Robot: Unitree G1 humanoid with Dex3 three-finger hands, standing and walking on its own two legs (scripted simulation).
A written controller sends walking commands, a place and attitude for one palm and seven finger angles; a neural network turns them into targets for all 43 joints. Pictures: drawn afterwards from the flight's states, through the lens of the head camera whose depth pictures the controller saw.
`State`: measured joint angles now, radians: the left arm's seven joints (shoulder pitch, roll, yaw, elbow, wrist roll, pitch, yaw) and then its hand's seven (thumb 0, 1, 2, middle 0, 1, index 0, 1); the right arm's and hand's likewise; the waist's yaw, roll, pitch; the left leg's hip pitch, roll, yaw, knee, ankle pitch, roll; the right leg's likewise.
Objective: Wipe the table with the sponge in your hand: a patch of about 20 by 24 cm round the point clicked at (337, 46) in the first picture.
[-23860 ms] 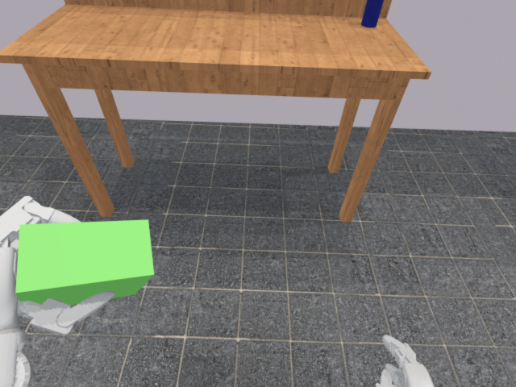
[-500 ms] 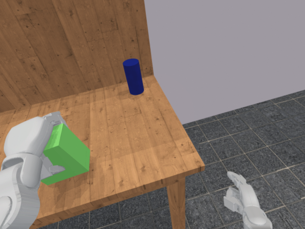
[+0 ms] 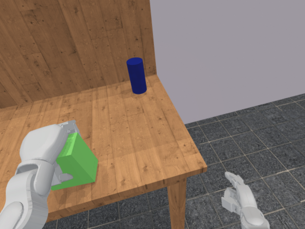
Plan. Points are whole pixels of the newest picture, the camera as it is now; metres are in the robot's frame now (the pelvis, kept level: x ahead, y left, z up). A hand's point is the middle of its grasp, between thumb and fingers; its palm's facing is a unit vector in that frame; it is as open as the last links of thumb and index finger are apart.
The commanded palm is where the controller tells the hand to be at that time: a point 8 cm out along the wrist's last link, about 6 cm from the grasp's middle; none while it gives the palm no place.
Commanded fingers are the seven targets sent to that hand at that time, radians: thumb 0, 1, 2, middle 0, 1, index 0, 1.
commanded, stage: lower the sponge onto the table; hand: left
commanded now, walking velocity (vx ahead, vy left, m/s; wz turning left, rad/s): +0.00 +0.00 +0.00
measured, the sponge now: (68, 166) +0.21 +0.26 +0.09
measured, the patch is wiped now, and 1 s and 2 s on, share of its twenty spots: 0.05 0.20 0.25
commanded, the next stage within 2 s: wipe forward along the first lane in 0.56 s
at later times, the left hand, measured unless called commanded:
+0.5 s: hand (59, 150) +0.23 +0.27 +0.14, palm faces +0.11 -0.09 -0.99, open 10.4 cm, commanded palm +0.19 +0.27 +0.20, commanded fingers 0.00 0.10 1.30 -1.20 -1.60 -1.20 -1.60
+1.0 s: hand (60, 141) +0.25 +0.29 +0.14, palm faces +0.07 -0.03 -1.00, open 10.4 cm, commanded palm +0.22 +0.28 +0.18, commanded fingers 0.00 0.10 1.30 -1.20 -1.60 -1.20 -1.60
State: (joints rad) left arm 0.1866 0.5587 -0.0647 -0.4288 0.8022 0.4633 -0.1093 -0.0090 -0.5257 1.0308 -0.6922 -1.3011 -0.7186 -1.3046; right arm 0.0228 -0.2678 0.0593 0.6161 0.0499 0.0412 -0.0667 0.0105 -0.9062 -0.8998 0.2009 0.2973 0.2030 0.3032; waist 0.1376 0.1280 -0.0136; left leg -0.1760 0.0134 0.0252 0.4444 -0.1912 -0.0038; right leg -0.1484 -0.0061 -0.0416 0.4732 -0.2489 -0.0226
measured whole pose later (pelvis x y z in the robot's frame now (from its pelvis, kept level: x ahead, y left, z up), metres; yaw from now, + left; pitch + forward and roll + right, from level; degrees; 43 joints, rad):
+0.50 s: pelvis +0.01 +0.00 +0.00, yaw +0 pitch -4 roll +0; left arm 0.16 0.55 -0.04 -0.35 0.84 0.44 -0.07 -0.01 -0.53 1.03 -0.69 -1.30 -0.72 -1.31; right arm 0.03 -0.27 0.05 0.64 0.05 0.04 -0.06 0.01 -0.91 -0.90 0.20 0.30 0.20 0.30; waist 0.13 0.13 -0.01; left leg -0.17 0.02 0.02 0.45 -0.20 -0.01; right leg -0.14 0.00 -0.04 0.47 -0.26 -0.03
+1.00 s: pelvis +0.01 -0.01 +0.00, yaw +1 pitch -3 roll +0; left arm 0.02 0.56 -0.03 -0.15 0.88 0.43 -0.09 -0.02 -0.53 1.04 -0.69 -1.31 -0.72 -1.31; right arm 0.04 -0.28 0.05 0.65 0.06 0.04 -0.08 0.01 -0.91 -0.90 0.20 0.30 0.20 0.30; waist 0.11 0.13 -0.02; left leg -0.20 0.02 0.00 0.45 -0.20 -0.01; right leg -0.16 0.00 -0.06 0.47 -0.26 -0.03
